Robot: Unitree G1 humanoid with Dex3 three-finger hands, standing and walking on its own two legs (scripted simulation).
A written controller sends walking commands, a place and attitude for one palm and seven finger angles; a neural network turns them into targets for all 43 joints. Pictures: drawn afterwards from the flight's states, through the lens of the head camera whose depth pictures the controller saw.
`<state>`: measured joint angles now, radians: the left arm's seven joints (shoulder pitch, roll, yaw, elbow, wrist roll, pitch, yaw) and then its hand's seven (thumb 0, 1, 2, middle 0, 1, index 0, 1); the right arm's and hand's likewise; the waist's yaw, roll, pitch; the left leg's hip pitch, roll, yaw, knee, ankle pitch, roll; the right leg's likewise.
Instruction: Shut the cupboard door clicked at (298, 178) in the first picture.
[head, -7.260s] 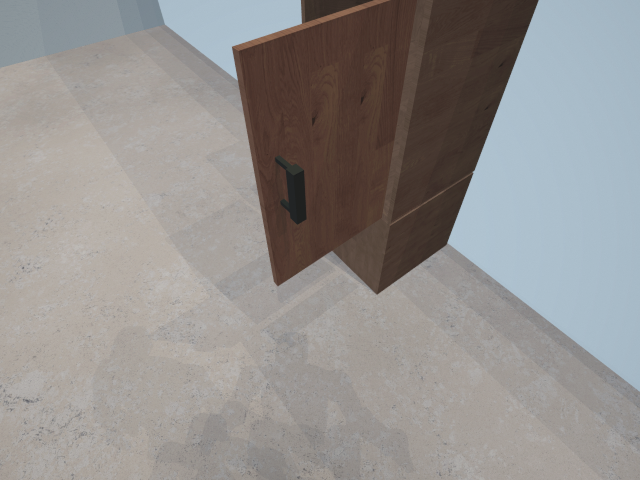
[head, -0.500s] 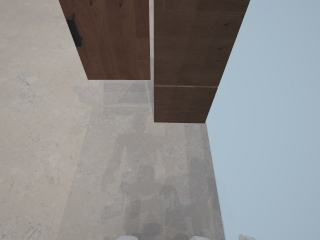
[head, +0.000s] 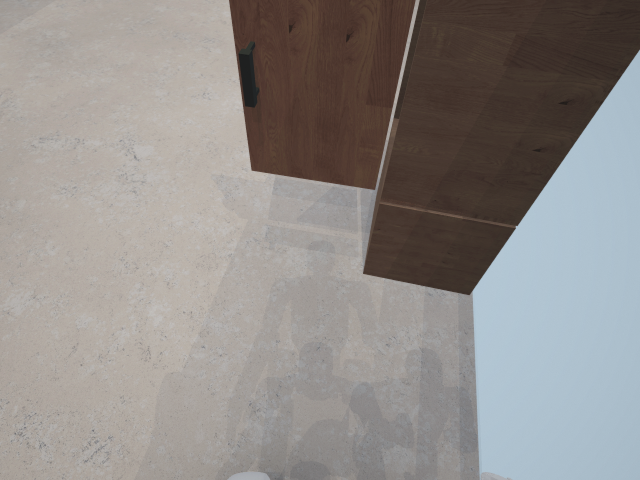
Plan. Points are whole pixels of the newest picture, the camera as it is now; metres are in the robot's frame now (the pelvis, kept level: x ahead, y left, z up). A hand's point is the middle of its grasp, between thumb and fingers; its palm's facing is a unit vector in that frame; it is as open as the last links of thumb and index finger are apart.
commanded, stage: take the last steps up to it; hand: left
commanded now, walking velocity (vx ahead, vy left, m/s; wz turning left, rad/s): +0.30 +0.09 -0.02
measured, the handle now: (251, 74) +0.91 +0.26 +0.00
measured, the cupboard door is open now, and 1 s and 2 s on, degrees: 92 92 92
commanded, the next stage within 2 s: come to a stop and stand still in 0.92 s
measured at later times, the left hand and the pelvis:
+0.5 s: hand (215, 397) +0.24 +0.18 -0.14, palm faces +0.05 -0.97 -0.23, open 7.2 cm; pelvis +0.17 +0.00 +0.02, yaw +0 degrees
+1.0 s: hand (193, 317) +0.37 +0.26 -0.16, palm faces +0.05 -0.98 -0.18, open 7.4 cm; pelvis +0.35 +0.08 +0.01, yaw -2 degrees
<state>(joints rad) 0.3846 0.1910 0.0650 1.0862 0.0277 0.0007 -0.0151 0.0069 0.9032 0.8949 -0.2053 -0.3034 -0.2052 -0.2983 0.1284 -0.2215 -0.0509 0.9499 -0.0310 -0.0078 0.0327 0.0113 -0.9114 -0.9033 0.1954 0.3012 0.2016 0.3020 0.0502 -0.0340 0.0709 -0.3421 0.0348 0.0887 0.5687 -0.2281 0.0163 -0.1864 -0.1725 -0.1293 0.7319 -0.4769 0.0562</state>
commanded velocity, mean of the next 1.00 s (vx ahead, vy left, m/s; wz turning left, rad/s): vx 0.26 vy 0.07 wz -0.01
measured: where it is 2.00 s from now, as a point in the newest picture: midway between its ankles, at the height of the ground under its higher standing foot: (302, 414)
